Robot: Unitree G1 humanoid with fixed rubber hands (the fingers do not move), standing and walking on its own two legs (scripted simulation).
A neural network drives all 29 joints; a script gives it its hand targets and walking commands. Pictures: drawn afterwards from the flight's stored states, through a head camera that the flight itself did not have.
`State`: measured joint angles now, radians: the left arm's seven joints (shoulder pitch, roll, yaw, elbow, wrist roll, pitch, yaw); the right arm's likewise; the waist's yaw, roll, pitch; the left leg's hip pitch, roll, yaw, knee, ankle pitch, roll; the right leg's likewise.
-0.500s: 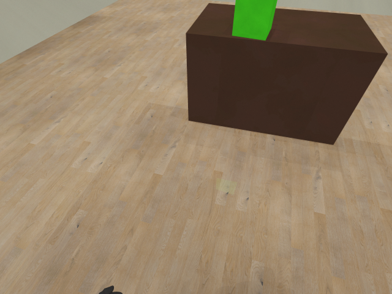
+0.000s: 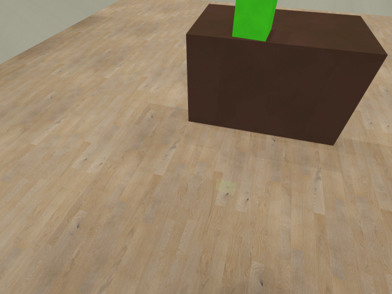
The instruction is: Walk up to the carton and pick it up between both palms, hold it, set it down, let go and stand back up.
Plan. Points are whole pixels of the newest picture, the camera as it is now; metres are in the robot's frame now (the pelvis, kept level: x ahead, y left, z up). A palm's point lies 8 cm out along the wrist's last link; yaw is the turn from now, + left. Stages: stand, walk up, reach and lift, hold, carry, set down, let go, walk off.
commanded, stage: stand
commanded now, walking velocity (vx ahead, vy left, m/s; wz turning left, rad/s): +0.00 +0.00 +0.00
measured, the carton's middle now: (255, 10) +1.58 -0.28 +0.05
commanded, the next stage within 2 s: walk up in 0.10 s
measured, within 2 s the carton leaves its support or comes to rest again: neither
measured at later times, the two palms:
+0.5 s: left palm out of the picture +0.10 +0.23 -0.10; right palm out of the picture +0.01 -0.29 -0.10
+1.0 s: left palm (136, 281) +0.20 +0.15 -0.11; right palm (348, 234) +0.32 -0.35 -0.10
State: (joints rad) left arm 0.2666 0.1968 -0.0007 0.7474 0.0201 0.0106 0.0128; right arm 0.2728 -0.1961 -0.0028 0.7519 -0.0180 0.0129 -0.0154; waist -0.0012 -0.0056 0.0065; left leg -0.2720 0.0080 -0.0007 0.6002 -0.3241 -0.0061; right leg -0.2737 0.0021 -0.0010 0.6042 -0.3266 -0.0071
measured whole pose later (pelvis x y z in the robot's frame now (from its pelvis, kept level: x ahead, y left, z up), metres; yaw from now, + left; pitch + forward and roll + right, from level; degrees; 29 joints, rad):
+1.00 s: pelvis +0.23 -0.10 +0.01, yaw -10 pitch -2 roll -1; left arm 0.59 0.22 0.01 0.84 0.03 -0.11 -0.01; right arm 0.21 -0.27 0.02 0.74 -0.05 -0.03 0.07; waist 0.05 0.05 0.04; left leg -0.67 0.10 0.02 0.80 0.00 -0.02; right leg 0.01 0.02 -0.02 0.39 -0.36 -0.01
